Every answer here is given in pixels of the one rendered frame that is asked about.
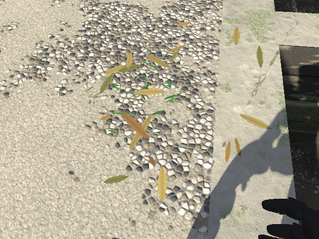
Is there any robot right hand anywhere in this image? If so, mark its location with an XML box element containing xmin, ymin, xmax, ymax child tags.
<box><xmin>258</xmin><ymin>197</ymin><xmax>319</xmax><ymax>239</ymax></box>

